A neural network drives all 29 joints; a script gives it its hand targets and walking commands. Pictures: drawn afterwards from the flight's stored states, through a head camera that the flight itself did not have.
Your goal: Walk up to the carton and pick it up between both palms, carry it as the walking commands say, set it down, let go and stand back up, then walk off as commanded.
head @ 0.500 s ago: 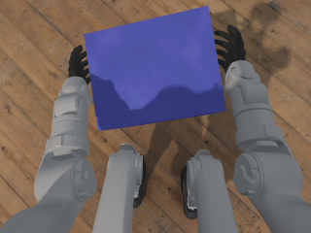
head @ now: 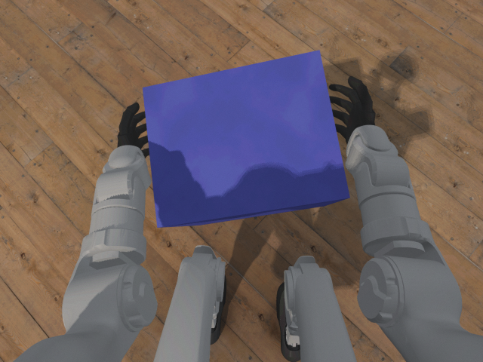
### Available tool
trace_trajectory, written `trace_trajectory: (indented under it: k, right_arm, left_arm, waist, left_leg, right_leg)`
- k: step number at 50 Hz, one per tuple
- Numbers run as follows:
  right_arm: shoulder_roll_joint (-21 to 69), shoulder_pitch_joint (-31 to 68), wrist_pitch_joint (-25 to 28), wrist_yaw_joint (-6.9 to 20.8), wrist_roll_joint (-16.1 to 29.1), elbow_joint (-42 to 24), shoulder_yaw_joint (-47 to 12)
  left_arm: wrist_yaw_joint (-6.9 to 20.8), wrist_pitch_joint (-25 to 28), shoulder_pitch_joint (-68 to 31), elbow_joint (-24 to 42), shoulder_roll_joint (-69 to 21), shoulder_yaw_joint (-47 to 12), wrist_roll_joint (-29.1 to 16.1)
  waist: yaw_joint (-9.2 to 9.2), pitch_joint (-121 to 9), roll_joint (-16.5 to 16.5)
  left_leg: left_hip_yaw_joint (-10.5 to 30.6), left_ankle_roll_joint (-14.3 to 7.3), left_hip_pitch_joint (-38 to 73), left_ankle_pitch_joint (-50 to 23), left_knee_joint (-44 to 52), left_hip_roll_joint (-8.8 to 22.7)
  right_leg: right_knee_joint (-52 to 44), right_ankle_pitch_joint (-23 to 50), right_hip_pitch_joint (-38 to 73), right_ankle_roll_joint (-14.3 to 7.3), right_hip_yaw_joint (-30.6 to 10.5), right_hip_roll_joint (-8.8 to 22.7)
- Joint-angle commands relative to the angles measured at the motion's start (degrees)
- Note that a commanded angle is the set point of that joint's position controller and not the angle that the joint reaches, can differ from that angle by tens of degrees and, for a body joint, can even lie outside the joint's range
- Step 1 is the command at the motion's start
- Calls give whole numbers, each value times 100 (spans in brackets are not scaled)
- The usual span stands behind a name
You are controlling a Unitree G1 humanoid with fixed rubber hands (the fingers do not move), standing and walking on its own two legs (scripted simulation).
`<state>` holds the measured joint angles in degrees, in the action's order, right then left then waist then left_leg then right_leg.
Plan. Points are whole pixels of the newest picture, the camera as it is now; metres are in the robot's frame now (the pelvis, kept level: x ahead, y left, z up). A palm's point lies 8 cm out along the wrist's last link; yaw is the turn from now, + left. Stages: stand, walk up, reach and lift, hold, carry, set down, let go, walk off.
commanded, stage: reach and lift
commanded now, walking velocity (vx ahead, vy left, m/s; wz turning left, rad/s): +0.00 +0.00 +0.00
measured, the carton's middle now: (246, 155) +0.47 +0.04 -0.14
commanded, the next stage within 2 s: none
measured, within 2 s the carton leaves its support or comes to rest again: neither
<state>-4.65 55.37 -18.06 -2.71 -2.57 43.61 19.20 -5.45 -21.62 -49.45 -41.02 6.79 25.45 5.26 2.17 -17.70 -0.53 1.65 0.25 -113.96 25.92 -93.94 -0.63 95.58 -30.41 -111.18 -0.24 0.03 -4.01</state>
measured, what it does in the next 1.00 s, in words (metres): rises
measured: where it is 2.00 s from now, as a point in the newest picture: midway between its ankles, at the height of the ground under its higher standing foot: (250, 326)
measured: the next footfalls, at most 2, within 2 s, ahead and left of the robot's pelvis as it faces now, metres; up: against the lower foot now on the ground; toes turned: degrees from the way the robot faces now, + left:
none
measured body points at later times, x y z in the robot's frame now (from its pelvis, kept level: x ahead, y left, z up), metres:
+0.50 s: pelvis +0.02 +0.00 +0.06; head +0.19 +0.01 +0.48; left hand +0.43 +0.23 +0.01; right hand +0.49 -0.13 +0.03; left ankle +0.10 +0.12 -0.49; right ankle +0.08 -0.11 -0.49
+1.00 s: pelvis +0.04 +0.00 +0.13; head +0.16 +0.00 +0.56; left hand +0.41 +0.22 +0.08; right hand +0.46 -0.14 +0.10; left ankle +0.10 +0.12 -0.49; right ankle +0.08 -0.11 -0.49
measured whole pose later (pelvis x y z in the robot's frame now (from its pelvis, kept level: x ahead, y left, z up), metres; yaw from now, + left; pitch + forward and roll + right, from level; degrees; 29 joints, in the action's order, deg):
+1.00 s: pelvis +0.04 +0.00 +0.13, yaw +1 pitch +35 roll -1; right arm -0.6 38.1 -18.3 -0.4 -5.9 42.1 19.8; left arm -5.4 -22.4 -32.4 -38.9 0.7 24.2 7.8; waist 2.2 -21.5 -0.5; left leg 1.8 0.3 -80.3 21.7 -66.9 -0.3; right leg 67.8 -25.2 -77.8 -0.3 -1.4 -4.0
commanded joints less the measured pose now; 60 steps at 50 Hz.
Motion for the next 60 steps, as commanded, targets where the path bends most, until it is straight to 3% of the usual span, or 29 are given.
trace_trajectory:
  k: [1,4,5,8,10,11,14,15,17,18,19,22,27,28,29,30,31,32,34,40,46,48,49,50,51,52,56,59,60]
  right_arm:
    - [5567,2763,-154,1840,281,-462,-2578]
    - [5668,1817,-221,1826,-70,309,-2282]
    - [5798,2269,-157,1834,244,-397,-2678]
    - [5970,2423,-163,1814,370,-500,-2860]
    - [5697,2326,-117,1800,242,-510,-2633]
    - [5717,2583,-73,1815,414,-906,-2974]
    - [5784,2198,-131,1792,219,-459,-2717]
    - [5918,2047,-148,1803,227,-522,-2830]
    - [5770,1870,-199,1869,168,-306,-2662]
    - [5756,1758,-228,1890,39,-178,-2587]
    - [5734,1598,-202,1901,-8,-75,-2472]
    - [5628,1466,-191,1948,-156,187,-2202]
    - [5923,1478,-156,2019,-24,-22,-2472]
    - [5864,1497,-128,2040,29,-69,-2472]
    - [5779,1462,-136,2020,-23,-111,-2494]
    - [5785,1647,-128,2027,127,-310,-2667]
    - [5934,1561,-162,2021,89,-294,-2722]
    - [5846,1582,-136,2002,56,-308,-2606]
    - [5905,1292,-158,2028,95,-165,-2708]
    - [5972,730,-290,2077,-197,10,-2381]
    - [6004,699,-240,2129,-80,-196,-2648]
    - [5803,695,-183,2171,-130,-107,-2439]
    - [5823,710,-176,2181,-186,-179,-2407]
    - [6001,602,-155,2180,-141,-145,-2536]
    - [6019,667,-133,2148,-74,-410,-2679]
    - [6047,576,-159,2149,-71,-257,-2654]
    - [6201,407,-201,2163,-55,-407,-2790]
    - [6059,183,-223,2173,-183,-361,-2620]
    - [6100,74,-271,2176,-193,-367,-2654]
  left_arm:
    - [1925,138,-3468,805,-5631,-2896,-852]
    - [1997,174,-3558,932,-5445,-2748,-741]
    - [2017,187,-3705,1320,-5786,-3182,-992]
    - [1982,190,-3684,1295,-5461,-3110,-1025]
    - [1997,165,-3069,767,-5556,-2867,-766]
    - [2021,202,-3337,1195,-5882,-3285,-1013]
    - [2060,153,-3121,673,-5573,-2888,-791]
    - [2037,190,-3162,1081,-5713,-3133,-894]
    - [1989,126,-2948,828,-5806,-2996,-800]
    - [2039,112,-2859,813,-5775,-2910,-762]
    - [2027,119,-2875,696,-5857,-2931,-737]
    - [2043,100,-2805,570,-5924,-2835,-605]
    - [2013,160,-2786,915,-5920,-2959,-628]
    - [2009,172,-2778,979,-6047,-3045,-665]
    - [2027,169,-2730,998,-6022,-3070,-692]
    - [2018,164,-2906,1167,-6160,-3245,-870]
    - [2042,169,-2922,1192,-6209,-3293,-935]
    - [2015,194,-2829,1156,-6060,-3087,-818]
    - [2010,183,-2853,1234,-6170,-3323,-901]
    - [2106,19,-2233,829,-6183,-3016,-608]
    - [2118,43,-1943,1060,-6339,-3250,-712]
    - [2103,105,-2243,1185,-6380,-3295,-703]
    - [2118,94,-1886,1003,-6448,-3161,-648]
    - [2121,179,-2054,1310,-6230,-3241,-614]
    - [2153,132,-1937,1195,-6522,-3365,-742]
    - [2142,159,-1964,1161,-6257,-3210,-675]
    - [2166,118,-1806,1365,-6466,-3443,-786]
    - [2207,52,-1423,1130,-6323,-3236,-579]
    - [2214,25,-1489,1253,-6291,-3360,-607]
  waist:
    - [607,-5479,8]
    - [470,-4774,-284]
    - [453,-5895,22]
    - [649,-5729,-192]
    - [677,-4932,-27]
    - [540,-5860,-78]
    - [628,-4857,-163]
    - [602,-5436,-320]
    - [564,-5040,37]
    - [593,-5116,-320]
    - [477,-4658,47]
    - [403,-4295,228]
    - [550,-4460,-211]
    - [509,-4537,208]
    - [458,-4490,-116]
    - [540,-4821,215]
    - [363,-4718,-237]
    - [461,-4618,-262]
    - [470,-4817,30]
    - [385,-3819,-59]
    - [427,-3906,-125]
    - [382,-3826,323]
    - [370,-3655,-37]
    - [513,-3855,-65]
    - [360,-4095,-3]
    - [515,-3685,-139]
    - [330,-3857,-187]
    - [449,-3352,9]
    - [421,-3407,-228]
  left_leg:
    - [-449,150,5148,-1926,1215,-597]
    - [-417,132,4516,-1982,1290,-587]
    - [-422,175,5373,-2301,1335,-630]
    - [-440,110,5466,-2220,1375,-633]
    - [-462,136,5007,-2057,1462,-624]
    - [-394,135,5597,-2278,1559,-629]
    - [-413,83,5068,-1872,1674,-613]
    - [-330,92,5467,-2166,1700,-617]
    - [-355,166,5659,-2101,1887,-595]
    - [-307,157,5722,-2195,1880,-581]
    - [-357,187,5532,-1878,2026,-605]
    - [-310,198,5691,-1838,2191,-553]
    - [-155,147,6225,-2257,2451,-557]
    - [-281,204,6329,-2138,2509,-593]
    - [-230,165,6272,-2063,2529,-553]
    - [-276,212,6534,-2026,2630,-578]
    - [-182,144,6485,-2000,2695,-568]
    - [-171,140,6557,-2126,2649,-535]
    - [-175,189,6869,-2332,2777,-542]
    - [-173,127,6709,-1864,3247,-537]
    - [-61,140,7367,-2502,3508,-511]
    - [-70,205,7552,-2325,3665,-481]
    - [25,154,7574,-2487,3772,-471]
    - [-20,146,7657,-2627,3674,-479]
    - [-58,141,7896,-2674,3807,-507]
    - [-22,85,7729,-2564,3856,-485]
    - [-34,92,8190,-2670,4107,-495]
    - [-2,56,8063,-2464,4305,-456]
    - [54,49,8290,-2530,4379,-433]
  right_leg:
    - [-1275,1145,2587,31,303,-647]
    - [-1488,1399,2641,-8,150,-639]
    - [-1459,1650,3191,-5,195,-675]
    - [-1559,1531,3327,56,161,-621]
    - [-1667,1379,3068,18,102,-610]
    - [-1662,1686,3528,41,225,-632]
    - [-1872,1360,3307,33,107,-582]
    - [-1914,1563,3662,26,91,-619]
    - [-1987,1377,3384,20,157,-594]
    - [-2071,1369,3433,32,172,-606]
    - [-2149,1183,3265,-12,151,-601]
    - [-2312,1089,3212,-55,133,-546]
    - [-2522,1340,3462,-2,115,-577]
    - [-2569,1285,3604,-34,101,-564]
    - [-2689,1290,3771,-33,58,-551]
    - [-2686,1271,4114,-53,77,-533]
    - [-2773,1364,4175,-36,77,-541]
    - [-2713,1364,3971,-29,81,-559]
    - [-2833,1536,4256,-27,68,-558]
    - [-3306,1316,4458,-60,-11,-509]
    - [-3640,1740,4968,-62,-124,-474]
    - [-3743,1574,4854,-114,-129,-464]
    - [-3807,1642,4820,-88,-64,-475]
    - [-3820,1827,4993,-103,-192,-458]
    - [-4011,1959,5378,-72,-152,-436]
    - [-4032,1850,5190,-56,-208,-441]
    - [-4305,2088,5829,-81,-224,-425]
    - [-4511,1869,5727,-108,-308,-356]
    - [-4583,1958,5933,-69,-270,-386]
